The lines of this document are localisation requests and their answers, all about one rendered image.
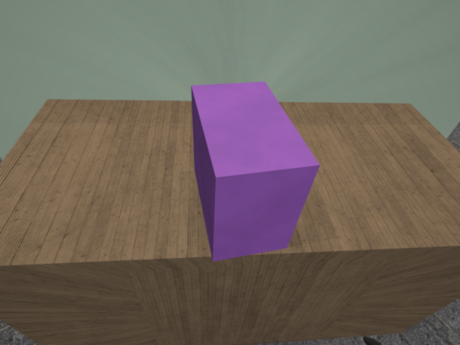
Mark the carton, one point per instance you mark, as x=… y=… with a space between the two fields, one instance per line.
x=253 y=169

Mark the pedestal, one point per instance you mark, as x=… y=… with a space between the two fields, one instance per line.
x=103 y=239

